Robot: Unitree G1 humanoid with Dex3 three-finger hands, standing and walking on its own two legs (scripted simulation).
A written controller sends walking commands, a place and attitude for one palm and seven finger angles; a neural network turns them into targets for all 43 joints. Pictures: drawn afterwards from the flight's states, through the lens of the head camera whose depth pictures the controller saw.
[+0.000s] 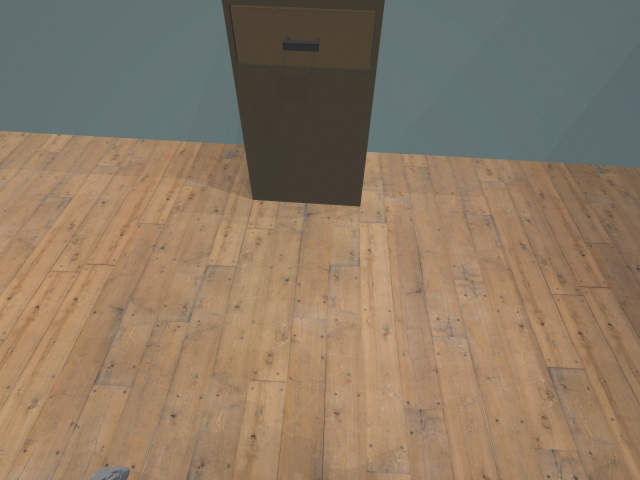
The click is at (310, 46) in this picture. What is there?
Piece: drawer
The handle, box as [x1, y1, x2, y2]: [283, 37, 318, 51]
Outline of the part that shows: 283,40 283,49 318,51 318,38 316,38 315,41 290,40 288,37 286,37 286,39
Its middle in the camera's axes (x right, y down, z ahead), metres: -0.07 -0.65 +1.28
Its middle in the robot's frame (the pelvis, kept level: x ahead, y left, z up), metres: +1.39 +0.13 -0.02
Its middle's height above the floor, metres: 0.74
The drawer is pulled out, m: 0.00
